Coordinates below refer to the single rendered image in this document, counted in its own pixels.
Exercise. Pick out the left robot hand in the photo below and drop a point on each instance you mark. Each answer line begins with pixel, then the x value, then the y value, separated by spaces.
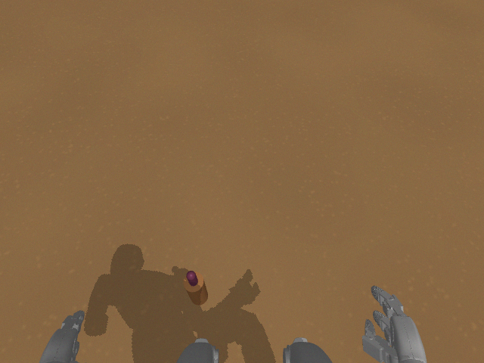
pixel 63 345

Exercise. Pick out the right robot hand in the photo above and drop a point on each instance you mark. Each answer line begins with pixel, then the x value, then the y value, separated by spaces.
pixel 403 340

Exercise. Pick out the bottle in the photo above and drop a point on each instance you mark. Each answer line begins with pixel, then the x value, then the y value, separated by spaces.
pixel 195 287

